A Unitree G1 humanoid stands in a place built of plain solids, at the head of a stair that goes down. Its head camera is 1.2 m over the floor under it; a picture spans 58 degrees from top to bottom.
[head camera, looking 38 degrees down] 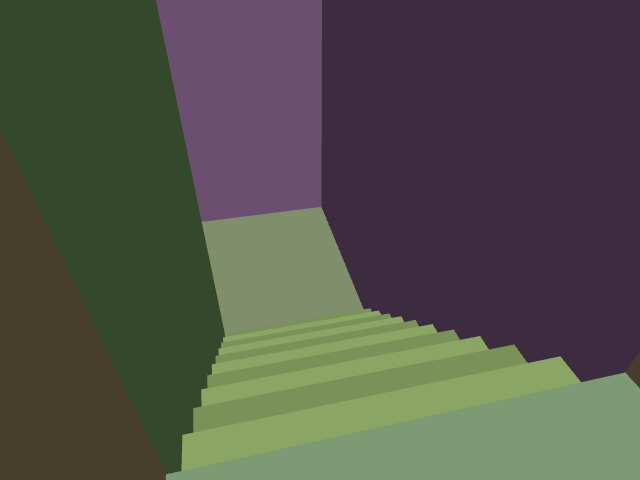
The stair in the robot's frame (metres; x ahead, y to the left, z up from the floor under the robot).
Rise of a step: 0.20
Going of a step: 0.22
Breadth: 1.43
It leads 13 degrees to the left of straight ahead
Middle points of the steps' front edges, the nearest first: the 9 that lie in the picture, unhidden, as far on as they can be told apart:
0.68 -0.29 0.00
0.90 -0.24 -0.20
1.11 -0.19 -0.40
1.33 -0.14 -0.60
1.54 -0.09 -0.80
1.76 -0.05 -1.00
1.97 0.00 -1.20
2.19 0.05 -1.40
2.40 0.10 -1.60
